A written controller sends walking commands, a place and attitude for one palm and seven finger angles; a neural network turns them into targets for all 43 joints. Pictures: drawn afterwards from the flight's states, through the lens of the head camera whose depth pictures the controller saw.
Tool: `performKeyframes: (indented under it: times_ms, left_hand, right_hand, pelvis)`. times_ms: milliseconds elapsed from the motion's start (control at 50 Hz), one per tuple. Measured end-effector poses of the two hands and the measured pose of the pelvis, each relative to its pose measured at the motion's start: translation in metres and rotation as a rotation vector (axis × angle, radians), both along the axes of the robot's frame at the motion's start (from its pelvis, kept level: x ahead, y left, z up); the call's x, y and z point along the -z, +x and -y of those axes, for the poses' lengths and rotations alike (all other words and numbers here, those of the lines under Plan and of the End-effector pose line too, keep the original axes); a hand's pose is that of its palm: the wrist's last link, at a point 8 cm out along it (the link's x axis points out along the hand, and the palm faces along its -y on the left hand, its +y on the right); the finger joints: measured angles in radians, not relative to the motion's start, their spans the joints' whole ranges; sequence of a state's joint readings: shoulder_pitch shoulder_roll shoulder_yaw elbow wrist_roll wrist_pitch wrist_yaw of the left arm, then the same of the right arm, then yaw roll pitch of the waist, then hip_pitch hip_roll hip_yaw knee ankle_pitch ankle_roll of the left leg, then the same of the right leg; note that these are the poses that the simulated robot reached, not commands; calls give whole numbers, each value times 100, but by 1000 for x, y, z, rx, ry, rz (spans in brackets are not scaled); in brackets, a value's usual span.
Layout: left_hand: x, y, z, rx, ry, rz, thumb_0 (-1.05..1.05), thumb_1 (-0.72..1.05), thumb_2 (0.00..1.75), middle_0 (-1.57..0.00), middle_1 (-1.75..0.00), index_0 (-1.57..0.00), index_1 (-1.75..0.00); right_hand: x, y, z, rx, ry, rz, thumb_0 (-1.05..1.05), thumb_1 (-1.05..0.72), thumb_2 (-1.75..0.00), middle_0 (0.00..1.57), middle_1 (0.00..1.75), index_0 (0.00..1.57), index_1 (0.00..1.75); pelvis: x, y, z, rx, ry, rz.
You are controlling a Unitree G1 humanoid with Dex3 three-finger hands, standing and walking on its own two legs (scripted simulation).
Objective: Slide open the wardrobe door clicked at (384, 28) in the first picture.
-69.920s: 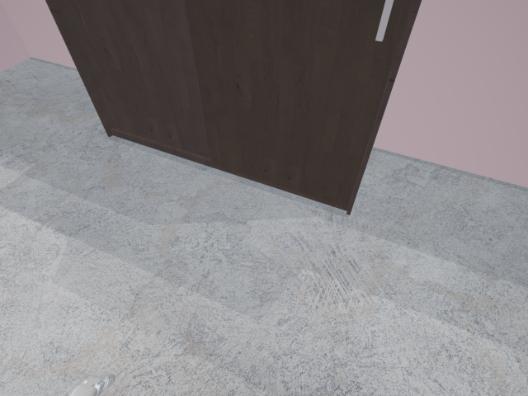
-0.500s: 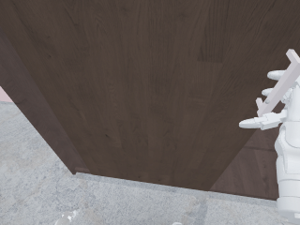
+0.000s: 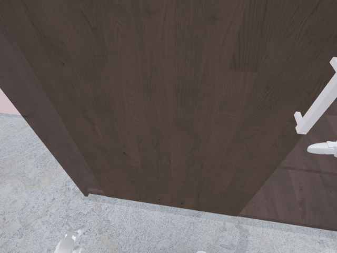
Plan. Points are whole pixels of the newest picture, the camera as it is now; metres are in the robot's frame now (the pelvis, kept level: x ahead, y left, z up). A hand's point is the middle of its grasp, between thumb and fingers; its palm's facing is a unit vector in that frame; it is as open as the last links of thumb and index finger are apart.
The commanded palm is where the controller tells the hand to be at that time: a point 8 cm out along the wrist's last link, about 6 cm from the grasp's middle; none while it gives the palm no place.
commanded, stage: slip the hand off the handle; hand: right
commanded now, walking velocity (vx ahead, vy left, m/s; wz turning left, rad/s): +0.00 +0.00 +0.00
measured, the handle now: (317, 98) +0.41 -0.30 +0.18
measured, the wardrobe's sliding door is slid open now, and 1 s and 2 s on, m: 0.60 0.60 0.60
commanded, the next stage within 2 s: draw the hand back to the body in 0.84 s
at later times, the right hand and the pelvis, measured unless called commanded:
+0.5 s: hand out of the picture +0.30 -0.34 +0.16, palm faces +0.46 +0.85 -0.26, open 14.7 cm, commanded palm +0.25 -0.37 +0.17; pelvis -0.01 -0.02 +0.00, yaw +1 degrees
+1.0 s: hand out of the picture +0.23 -0.33 +0.16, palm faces +0.46 +0.86 -0.22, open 14.7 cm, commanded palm +0.19 -0.36 +0.17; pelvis -0.02 -0.02 +0.01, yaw -2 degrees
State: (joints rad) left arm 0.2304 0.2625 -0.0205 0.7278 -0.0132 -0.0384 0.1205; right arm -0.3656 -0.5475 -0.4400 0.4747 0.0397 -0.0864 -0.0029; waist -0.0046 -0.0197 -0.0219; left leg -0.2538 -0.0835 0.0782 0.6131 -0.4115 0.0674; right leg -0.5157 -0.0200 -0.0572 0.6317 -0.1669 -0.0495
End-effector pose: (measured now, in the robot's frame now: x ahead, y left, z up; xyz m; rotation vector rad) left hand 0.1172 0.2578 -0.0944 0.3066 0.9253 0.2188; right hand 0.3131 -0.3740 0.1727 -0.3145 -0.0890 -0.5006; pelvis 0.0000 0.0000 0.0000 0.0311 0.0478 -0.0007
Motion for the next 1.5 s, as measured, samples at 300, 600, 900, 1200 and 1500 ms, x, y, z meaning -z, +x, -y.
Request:
performKeyframes:
  times_ms: [300, 600, 900, 1200, 1500]
  left_hand:
    - [7, -42, 0, -79, -22, -26, 1, 91, 90, -20, -30, -21, -30]
    - [-13, 31, 44, 86, -45, 176, 1, 91, 90, -20, -30, -21, -30]
    - [-42, 68, 74, 192, -80, 317, 1, 91, 90, -20, -30, -21, -30]
    - [-48, 49, 59, 116, -87, 358, 1, 91, 90, -20, -30, -21, -30]
    - [-69, 59, 58, 173, -54, 456, 1, 91, 90, -20, -30, -20, -30]
  right_hand:
    - [-1, -5, 2, -89, -27, 31, -1, 55, -20, 25, 115, 25, 115]
    - [5, -75, 0, -49, -8, 58, -1, 55, -20, 25, 115, 26, 115]
    - [5, -124, -8, -44, -1, 37, -1, 55, -20, 25, 115, 26, 115]
    - [2, -117, -20, -373, 237, -71, -1, 55, -20, 25, 115, 25, 115]
    - [6, -165, -18, -275, 216, -14, -1, 51, -22, 25, 113, 25, 112]
  pelvis:
    - [2, -3, 9, -28, 3, -11]
    - [-1, -11, 21, 8, 10, 43]
    - [-8, -16, 21, 20, 8, 95]
    - [-14, -15, 18, 8, 7, 144]
    - [-11, -26, 21, 21, 17, 175]
